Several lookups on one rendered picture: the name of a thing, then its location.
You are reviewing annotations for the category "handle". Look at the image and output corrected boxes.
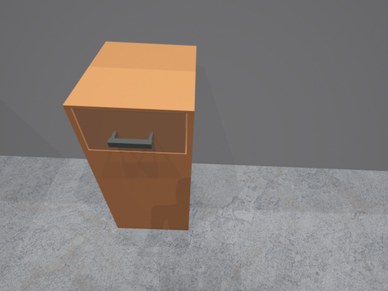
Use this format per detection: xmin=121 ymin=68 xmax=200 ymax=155
xmin=107 ymin=131 xmax=153 ymax=149

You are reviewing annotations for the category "cabinet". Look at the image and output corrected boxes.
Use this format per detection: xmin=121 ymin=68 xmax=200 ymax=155
xmin=62 ymin=41 xmax=196 ymax=230

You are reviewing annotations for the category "drawer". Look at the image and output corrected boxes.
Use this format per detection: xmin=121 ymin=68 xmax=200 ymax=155
xmin=73 ymin=109 xmax=187 ymax=153

